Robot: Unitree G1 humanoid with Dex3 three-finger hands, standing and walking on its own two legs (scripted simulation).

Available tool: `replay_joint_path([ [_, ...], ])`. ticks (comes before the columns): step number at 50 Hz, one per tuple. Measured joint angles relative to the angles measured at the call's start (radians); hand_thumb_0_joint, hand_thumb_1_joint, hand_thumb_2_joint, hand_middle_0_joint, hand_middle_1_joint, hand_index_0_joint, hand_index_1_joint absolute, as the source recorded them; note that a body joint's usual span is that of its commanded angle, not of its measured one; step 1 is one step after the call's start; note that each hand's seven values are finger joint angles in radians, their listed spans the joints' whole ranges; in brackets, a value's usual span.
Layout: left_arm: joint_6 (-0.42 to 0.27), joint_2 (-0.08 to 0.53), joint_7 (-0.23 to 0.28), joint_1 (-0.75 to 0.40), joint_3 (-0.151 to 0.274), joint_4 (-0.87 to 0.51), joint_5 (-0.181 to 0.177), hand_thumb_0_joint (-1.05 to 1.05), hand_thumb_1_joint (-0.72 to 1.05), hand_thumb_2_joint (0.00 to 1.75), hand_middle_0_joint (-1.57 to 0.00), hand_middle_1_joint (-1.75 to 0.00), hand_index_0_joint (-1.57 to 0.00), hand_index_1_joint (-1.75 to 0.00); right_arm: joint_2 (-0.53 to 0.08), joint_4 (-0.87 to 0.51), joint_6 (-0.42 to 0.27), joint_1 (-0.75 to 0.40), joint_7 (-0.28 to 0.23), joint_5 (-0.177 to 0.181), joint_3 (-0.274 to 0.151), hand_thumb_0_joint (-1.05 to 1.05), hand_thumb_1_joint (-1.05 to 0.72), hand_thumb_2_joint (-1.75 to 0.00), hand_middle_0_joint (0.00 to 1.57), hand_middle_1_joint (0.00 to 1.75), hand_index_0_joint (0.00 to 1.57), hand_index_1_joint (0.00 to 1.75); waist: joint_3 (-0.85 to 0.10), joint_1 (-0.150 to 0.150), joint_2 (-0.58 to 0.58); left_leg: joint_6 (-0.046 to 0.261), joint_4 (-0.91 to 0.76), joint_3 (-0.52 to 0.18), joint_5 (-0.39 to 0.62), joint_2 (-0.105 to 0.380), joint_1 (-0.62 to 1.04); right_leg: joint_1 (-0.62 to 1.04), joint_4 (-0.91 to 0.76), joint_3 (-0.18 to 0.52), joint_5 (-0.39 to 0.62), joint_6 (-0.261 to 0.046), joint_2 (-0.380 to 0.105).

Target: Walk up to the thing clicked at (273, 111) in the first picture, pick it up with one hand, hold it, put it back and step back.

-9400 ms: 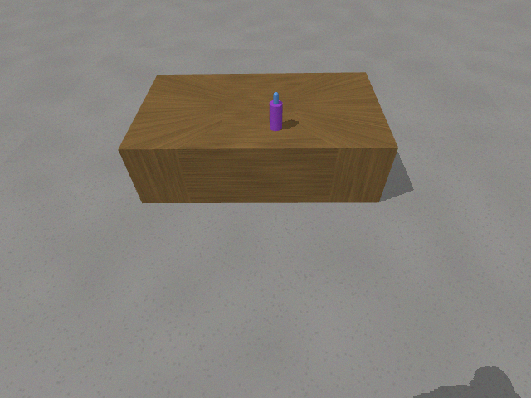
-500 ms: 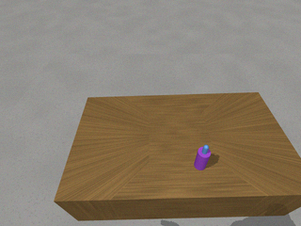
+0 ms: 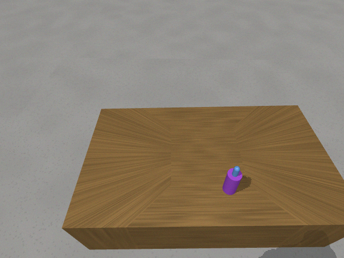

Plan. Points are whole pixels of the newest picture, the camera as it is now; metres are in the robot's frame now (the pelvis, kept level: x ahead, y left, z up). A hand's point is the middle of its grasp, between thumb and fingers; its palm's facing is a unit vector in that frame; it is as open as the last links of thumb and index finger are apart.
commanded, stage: walk up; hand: right
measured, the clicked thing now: (233, 178) +0.50 -0.22 -0.33
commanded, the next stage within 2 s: stand in 0.28 s
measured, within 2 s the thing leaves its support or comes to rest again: neither
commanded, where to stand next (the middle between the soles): +0.03 +0.01 m, yaw -1 degrees
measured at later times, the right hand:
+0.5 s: hand out of the picture +0.09 -0.25 -0.16, palm faces -0.02 +0.94 -0.34, open 7.4 cm
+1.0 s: hand out of the picture +0.07 -0.26 -0.16, palm faces -0.02 +0.94 -0.34, open 7.4 cm
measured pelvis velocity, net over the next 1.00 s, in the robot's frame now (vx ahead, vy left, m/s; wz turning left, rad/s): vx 0.00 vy -0.01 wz -0.01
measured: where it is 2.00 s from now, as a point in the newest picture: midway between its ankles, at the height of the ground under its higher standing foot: outside the picture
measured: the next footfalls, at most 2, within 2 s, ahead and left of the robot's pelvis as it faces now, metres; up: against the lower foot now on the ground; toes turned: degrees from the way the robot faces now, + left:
none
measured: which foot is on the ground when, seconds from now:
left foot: down 0.00-1.00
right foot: down 0.00-1.00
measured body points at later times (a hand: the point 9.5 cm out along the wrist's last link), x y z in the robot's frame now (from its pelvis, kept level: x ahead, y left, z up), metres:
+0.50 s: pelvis +0.01 +0.00 +0.00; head +0.02 +0.00 +0.45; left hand +0.09 +0.30 -0.13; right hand +0.09 -0.30 -0.13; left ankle +0.02 +0.14 -0.75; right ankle +0.01 -0.14 -0.75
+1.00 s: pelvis +0.00 -0.01 +0.00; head +0.01 -0.01 +0.45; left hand +0.08 +0.30 -0.13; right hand +0.07 -0.31 -0.13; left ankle +0.02 +0.14 -0.75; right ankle +0.01 -0.14 -0.75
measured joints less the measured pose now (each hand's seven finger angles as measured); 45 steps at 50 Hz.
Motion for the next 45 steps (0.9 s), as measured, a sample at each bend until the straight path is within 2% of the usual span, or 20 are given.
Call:
replay_joint_path([
  [16, -0.003, -0.002, 0.005, -0.018, -0.006, -0.016, 0.002, 0.01, 0.90, 0.90, -0.20, -0.29, -0.20, -0.30, 0.001, -0.011, 0.001, -0.031, -0.003, -0.003, -0.003, 0.01, -0.90, -0.90, 0.21, 0.30, 0.21, 0.30, -0.006, -0.001, -0.002, 0.000, -0.016, 0.001, 0.000, -0.003, 0.017, 0.012, -0.004, 0.000, -0.006, 0.001, -0.004],
  [45, -0.006, 0.012, 0.005, 0.020, -0.028, -0.032, 0.002, 0.01, 0.90, 0.90, -0.20, -0.29, -0.20, -0.30, -0.011, -0.008, 0.005, 0.001, 0.001, -0.003, 0.004, 0.01, -0.90, -0.90, 0.21, 0.30, 0.21, 0.30, -0.001, -0.006, -0.002, -0.010, -0.039, 0.010, 0.011, 0.008, 0.031, 0.010, -0.003, 0.008, -0.004, -0.009, 0.006],
])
